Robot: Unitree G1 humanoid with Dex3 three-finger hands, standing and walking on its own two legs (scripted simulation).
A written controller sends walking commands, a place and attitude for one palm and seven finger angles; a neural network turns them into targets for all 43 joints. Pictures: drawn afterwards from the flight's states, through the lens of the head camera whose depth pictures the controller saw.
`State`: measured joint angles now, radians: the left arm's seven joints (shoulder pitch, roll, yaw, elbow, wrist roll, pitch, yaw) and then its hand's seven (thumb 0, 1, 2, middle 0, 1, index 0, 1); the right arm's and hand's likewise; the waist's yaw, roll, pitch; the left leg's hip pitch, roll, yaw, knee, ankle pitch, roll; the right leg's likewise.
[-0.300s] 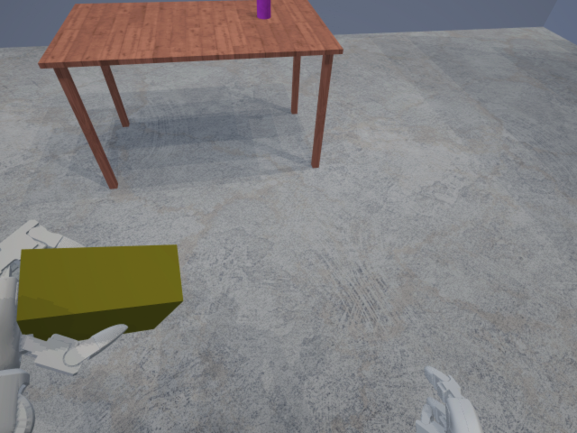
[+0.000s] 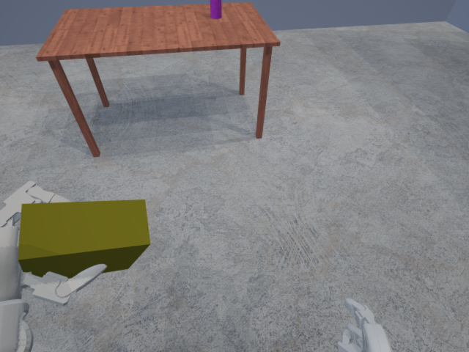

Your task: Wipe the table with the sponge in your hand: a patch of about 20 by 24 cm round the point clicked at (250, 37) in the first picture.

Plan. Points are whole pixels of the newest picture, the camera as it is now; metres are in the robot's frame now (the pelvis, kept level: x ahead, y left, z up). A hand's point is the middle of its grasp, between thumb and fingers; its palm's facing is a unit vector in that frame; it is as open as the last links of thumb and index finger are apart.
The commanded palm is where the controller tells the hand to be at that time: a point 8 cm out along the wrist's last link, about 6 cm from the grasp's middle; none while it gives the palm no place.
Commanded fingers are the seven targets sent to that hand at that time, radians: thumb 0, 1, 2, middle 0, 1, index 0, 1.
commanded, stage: look at it before walking up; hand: left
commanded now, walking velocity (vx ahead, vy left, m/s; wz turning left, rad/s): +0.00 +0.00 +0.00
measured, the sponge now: (103, 241) +0.23 +0.20 +0.14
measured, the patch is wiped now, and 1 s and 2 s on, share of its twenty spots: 0.00 0.00 0.00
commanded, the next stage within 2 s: walk to a spot facing it in 0.10 s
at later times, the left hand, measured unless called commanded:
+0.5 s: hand (63, 241) +0.21 +0.23 +0.16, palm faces +0.46 -0.79 -0.41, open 10.3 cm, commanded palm +0.16 +0.27 +0.18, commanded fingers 0.00 0.10 1.30 -1.20 -1.60 -1.20 -1.60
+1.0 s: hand (91, 182) +0.30 +0.23 +0.17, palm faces +0.49 -0.78 -0.40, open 10.3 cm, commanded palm +0.24 +0.27 +0.18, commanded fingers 0.00 0.10 1.30 -1.20 -1.60 -1.20 -1.60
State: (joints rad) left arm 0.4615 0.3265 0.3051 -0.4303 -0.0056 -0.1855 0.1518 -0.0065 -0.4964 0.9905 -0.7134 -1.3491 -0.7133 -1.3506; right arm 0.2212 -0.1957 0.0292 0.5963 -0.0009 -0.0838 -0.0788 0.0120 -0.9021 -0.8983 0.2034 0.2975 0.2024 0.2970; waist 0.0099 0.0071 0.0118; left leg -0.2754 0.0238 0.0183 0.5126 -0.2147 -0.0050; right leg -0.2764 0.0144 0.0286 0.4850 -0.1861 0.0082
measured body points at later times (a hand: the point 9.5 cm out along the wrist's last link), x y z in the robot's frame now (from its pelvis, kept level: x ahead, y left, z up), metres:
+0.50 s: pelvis +0.01 -0.02 -0.01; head -0.01 -0.02 +0.44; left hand +0.18 +0.27 +0.19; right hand +0.16 -0.24 -0.10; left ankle +0.04 +0.12 -0.74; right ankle +0.05 -0.13 -0.73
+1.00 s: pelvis +0.11 -0.02 +0.00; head +0.12 -0.02 +0.45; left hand +0.27 +0.27 +0.19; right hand +0.29 -0.21 -0.09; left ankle +0.09 +0.12 -0.74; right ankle +0.15 -0.14 -0.68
